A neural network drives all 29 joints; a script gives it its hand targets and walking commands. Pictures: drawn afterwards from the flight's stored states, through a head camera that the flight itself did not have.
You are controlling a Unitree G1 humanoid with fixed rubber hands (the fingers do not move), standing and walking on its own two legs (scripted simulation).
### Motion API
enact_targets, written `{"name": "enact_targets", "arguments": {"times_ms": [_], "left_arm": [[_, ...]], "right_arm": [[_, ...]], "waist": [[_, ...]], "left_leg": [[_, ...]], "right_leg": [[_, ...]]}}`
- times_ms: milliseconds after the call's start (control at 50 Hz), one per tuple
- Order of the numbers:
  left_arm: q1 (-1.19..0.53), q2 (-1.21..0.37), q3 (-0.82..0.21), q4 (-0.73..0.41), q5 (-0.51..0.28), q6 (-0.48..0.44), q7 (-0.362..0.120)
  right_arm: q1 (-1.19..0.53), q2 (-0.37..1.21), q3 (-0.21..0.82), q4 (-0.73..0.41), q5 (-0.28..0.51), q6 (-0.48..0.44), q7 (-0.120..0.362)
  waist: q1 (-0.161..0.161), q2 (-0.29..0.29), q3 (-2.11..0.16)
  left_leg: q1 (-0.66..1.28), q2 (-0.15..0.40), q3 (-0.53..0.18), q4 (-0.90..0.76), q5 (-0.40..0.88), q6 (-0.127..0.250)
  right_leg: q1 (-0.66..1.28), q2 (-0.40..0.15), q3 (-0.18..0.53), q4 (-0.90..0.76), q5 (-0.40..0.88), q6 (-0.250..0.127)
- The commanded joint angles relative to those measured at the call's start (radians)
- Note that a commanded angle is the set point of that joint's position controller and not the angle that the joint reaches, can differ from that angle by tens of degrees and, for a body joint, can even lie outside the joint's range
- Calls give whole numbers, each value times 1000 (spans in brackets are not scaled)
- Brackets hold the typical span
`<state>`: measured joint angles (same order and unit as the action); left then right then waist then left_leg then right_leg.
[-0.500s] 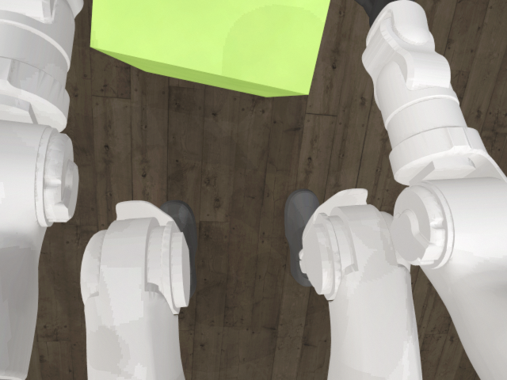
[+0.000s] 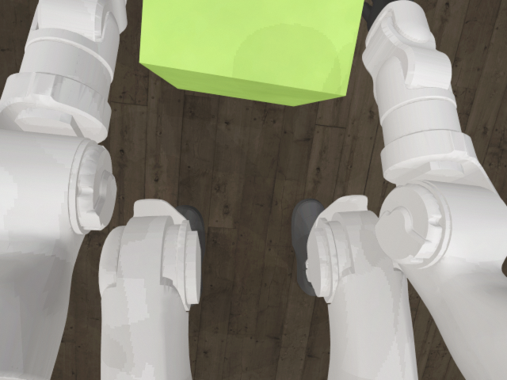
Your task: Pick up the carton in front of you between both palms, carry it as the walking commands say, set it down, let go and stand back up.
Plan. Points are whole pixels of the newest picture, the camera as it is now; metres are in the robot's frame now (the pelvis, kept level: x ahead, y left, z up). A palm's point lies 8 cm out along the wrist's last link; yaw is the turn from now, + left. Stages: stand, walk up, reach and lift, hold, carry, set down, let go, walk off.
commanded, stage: reach and lift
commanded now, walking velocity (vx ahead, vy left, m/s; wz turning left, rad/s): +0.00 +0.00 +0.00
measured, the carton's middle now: (250, 14) +0.55 +0.03 -0.24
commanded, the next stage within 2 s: none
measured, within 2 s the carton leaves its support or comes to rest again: leaves its support in 0.02 s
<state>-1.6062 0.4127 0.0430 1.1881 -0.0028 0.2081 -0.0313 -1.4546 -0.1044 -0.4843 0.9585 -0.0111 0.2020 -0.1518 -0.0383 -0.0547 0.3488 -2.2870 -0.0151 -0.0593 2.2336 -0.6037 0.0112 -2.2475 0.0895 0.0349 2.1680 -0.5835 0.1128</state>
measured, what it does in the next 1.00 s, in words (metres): rises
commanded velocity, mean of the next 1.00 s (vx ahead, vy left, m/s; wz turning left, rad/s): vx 0.00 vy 0.00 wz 0.00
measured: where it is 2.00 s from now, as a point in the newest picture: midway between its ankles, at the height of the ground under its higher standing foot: (250, 266)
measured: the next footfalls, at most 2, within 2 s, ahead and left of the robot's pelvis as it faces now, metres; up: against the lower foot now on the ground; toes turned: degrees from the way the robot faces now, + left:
none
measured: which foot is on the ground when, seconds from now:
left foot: down 0.00-1.00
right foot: down 0.00-1.00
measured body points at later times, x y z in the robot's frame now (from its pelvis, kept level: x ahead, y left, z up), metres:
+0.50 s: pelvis -0.01 -0.02 +0.08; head +0.27 +0.05 +0.43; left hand +0.52 +0.19 +0.01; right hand +0.51 -0.11 +0.01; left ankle +0.10 +0.12 -0.33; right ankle +0.12 -0.15 -0.33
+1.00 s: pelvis +0.02 -0.01 +0.20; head +0.23 +0.04 +0.60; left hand +0.48 +0.19 +0.14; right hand +0.49 -0.12 +0.16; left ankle +0.10 +0.12 -0.33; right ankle +0.12 -0.15 -0.33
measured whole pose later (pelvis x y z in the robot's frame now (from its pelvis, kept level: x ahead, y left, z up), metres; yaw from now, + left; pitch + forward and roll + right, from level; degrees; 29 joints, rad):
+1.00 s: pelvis +0.02 -0.01 +0.20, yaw +6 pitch +39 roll -2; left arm -0.90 0.03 0.33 0.73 0.22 0.41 0.02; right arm -0.81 0.13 -0.52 0.57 -0.19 0.35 -0.09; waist -0.03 -0.02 -0.24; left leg -1.72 -0.09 -0.11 1.53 -0.49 -0.04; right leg -1.69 0.10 0.10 1.51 -0.50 0.08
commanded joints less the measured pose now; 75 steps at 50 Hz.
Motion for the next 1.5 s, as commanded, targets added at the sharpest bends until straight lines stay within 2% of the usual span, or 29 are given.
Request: {"name": "enact_targets", "arguments": {"times_ms": [0, 100, 140, 180, 220, 300, 340, 400, 460, 540, 620, 740, 860, 1080, 1260, 1480], "left_arm": [[-400, -984, -176, -262, -98, -29, -240], [-480, -1087, -290, -517, -173, -13, -193], [-477, -1131, -306, -584, -169, 12, -177], [-422, -1181, -308, -584, -151, 44, -158], [-345, -1227, -285, -528, -120, 75, -155], [-244, -1274, -149, -345, -8, 115, -185], [-230, -1272, -73, -290, 46, 123, -200], [-224, -1270, 1, -253, 94, 124, -212], [-226, -1271, 35, -254, 117, 122, -216], [-226, -1290, 30, -292, 125, 128, -217], [-206, -1343, -23, -364, 102, 145, -219], [-124, -1436, -134, -461, 46, 167, -220], [1, -1490, -194, -498, 23, 161, -206], [213, -1515, -192, -499, 56, 119, -175], [369, -1532, -219, -534, 70, 96, -176], [567, -1543, -279, -610, 73, 107, -182]], "right_arm": [[-484, 938, 359, -140, 114, -3, 255], [-525, 1027, 505, -283, 184, 22, 233], [-541, 1048, 550, -357, 182, 46, 233], [-545, 1059, 587, -419, 170, 67, 228], [-530, 1058, 584, -432, 139, 86, 231], [-453, 1065, 454, -308, 14, 124, 252], [-430, 1061, 387, -258, -43, 139, 261], [-417, 1066, 336, -228, -92, 148, 275], [-409, 1090, 326, -219, -106, 152, 289], [-397, 1138, 363, -230, -91, 165, 306], [-362, 1188, 433, -261, -58, 184, 324], [-250, 1238, 531, -301, -19, 201, 342], [-101, 1254, 577, -296, -9, 192, 348], [134, 1276, 586, -249, -39, 155, 344], [309, 1295, 617, -254, -66, 135, 341], [524, 1299, 683, -294, -84, 144, 347]], "waist": [[13, 142, -1201], [7, 202, -1649], [8, 222, -1798], [13, 223, -1847], [8, 212, -1767], [-21, 190, -1442], [-29, 182, -1364], [-29, 165, -1347], [-17, 144, -1376], [6, 119, -1461], [20, 113, -1570], [15, 131, -1638], [9, 141, -1556], [20, 105, -1350], [22, 76, -1228], [27, 70, -1047]], "left_leg": [[644, -72, 65, -195, 505, 7], [976, -86, 79, -197, 720, -11], [1079, -96, 87, -218, 747, -19], [1102, -107, 97, -256, 709, -28], [1028, -116, 109, -310, 597, -34], [729, -126, 127, -433, 281, -36], [663, -129, 133, -479, 199, -28], [652, -133, 136, -531, 161, -20], [684, -136, 139, -573, 159, -16], [768, -139, 146, -624, 176, -17], [889, -141, 147, -670, 225, -20], [1047, -143, 135, -733, 322, -35], [1141, -144, 114, -816, 370, -45], [1311, -144, 68, -1018, 373, -35], [1489, -134, 38, -1191, 408, -24], [1757, -110, 2, -1439, 498, -21]], "right_leg": [[465, 64, -167, -91, 443, -64], [516, 74, -181, -120, 537, -56], [541, 82, -185, -148, 533, -54], [551, 91, -191, -184, 495, -51], [544, 92, -192, -230, 420, -50], [511, 90, -179, -332, 224, -62], [517, 90, -170, -380, 172, -68], [549, 91, -163, -439, 154, -72], [589, 91, -160, -487, 152, -70], [651, 92, -161, -540, 157, -61], [727, 95, -162, -586, 192, -55], [818, 99, -151, -651, 266, -57], [898, 102, -128, -733, 303, -64], [1099, 93, -70, -943, 313, -73], [1327, 70, -23, -1132, 359, -82], [1640, 42, 24, -1380, 463, -93]]}}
